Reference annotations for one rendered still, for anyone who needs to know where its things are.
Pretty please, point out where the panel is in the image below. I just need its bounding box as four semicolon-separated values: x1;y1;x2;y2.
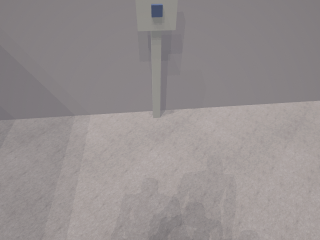
135;0;178;118

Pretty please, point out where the button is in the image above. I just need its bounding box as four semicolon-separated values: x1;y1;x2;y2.
151;4;163;18

